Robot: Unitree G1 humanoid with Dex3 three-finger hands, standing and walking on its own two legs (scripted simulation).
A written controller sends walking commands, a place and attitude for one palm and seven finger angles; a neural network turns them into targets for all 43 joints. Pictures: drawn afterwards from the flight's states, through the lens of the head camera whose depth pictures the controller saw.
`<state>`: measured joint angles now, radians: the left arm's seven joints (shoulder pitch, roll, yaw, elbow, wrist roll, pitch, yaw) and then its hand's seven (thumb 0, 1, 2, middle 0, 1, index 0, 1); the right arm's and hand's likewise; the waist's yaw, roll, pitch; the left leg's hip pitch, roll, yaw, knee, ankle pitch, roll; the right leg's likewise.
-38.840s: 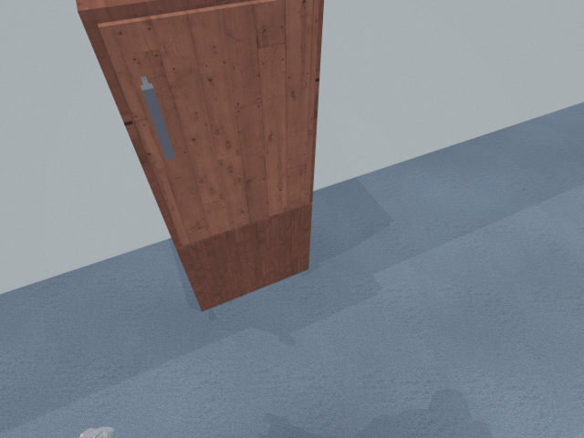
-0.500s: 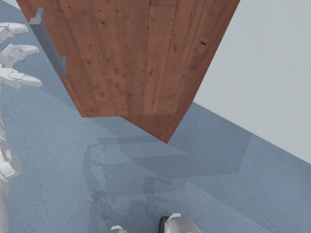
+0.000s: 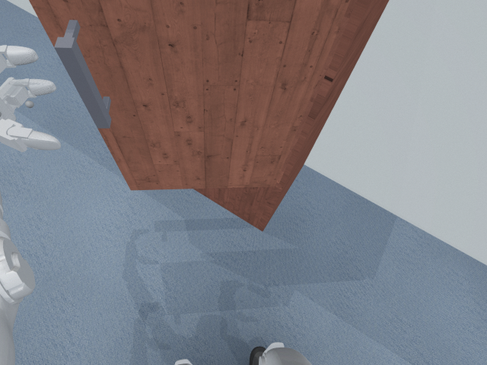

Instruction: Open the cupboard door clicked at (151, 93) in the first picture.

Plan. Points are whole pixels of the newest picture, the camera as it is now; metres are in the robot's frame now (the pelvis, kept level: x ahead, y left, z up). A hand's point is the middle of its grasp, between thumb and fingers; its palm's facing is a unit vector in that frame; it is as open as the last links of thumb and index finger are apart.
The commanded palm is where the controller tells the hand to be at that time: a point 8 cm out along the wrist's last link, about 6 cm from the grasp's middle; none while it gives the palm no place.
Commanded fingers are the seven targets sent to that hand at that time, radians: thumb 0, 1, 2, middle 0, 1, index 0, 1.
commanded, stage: move the hooked fingers beside the handle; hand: left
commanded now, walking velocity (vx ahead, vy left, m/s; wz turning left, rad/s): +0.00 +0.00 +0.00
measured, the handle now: (90, 79) +0.53 +0.21 +0.11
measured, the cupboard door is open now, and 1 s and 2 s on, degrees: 36 36 36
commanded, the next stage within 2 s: slide the fingers in behind the handle in 0.68 s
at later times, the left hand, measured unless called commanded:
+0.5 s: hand (38, 103) +0.48 +0.27 +0.12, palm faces +0.01 -1.00 +0.00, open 14.0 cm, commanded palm +0.46 +0.31 +0.11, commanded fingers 0.00 -0.50 0.30 -0.30 -1.20 -0.30 -1.20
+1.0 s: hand (45, 102) +0.49 +0.26 +0.11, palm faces -0.02 -1.00 +0.02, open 14.0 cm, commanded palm +0.46 +0.30 +0.11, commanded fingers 0.00 -0.50 0.30 -0.30 -1.20 -0.30 -1.20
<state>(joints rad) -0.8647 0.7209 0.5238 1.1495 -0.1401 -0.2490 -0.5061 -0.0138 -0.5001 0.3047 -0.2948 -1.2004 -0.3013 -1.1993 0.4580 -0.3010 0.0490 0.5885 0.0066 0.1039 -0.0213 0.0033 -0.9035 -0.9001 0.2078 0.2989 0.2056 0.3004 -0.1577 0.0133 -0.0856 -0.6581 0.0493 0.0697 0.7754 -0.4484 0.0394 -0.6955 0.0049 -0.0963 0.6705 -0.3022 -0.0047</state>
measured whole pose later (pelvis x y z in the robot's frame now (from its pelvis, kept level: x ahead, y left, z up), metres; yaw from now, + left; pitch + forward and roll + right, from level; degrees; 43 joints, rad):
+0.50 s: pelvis -0.02 -0.01 -0.01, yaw +1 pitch +19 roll -3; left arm -1.00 0.76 0.48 1.28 -0.10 -0.26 -0.48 -0.01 -0.50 0.30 -0.30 -1.20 -0.30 -1.20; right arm 0.41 -0.31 0.08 0.59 0.01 0.07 -0.04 0.00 -0.90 -0.90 0.21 0.30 0.21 0.30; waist -0.18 0.01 -0.06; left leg -0.72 0.05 0.05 0.83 -0.44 0.04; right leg -0.75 0.00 -0.11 0.73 -0.30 -0.01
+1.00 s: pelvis -0.01 +0.00 -0.01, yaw +0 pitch +20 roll -3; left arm -0.94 0.72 0.48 1.19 -0.14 -0.25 -0.49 -0.01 -0.50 0.30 -0.29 -1.20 -0.30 -1.20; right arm 0.46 -0.31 0.06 0.59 0.00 0.09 -0.03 0.00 -0.90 -0.90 0.21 0.30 0.21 0.30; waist -0.18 0.01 -0.09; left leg -0.72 0.05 0.06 0.83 -0.45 0.04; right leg -0.75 0.01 -0.10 0.71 -0.30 -0.01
